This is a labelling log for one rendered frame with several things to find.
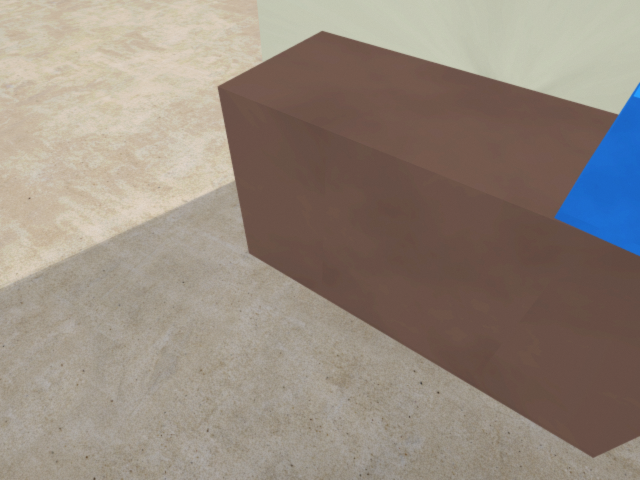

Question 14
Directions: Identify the pedestal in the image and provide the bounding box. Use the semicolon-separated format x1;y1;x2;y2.
218;31;640;458

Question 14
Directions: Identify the carton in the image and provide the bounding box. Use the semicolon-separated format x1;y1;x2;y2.
554;83;640;256

